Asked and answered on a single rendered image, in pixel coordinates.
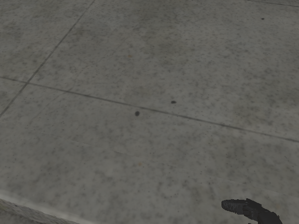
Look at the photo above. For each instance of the right robot hand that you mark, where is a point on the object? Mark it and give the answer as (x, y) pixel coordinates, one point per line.
(252, 210)

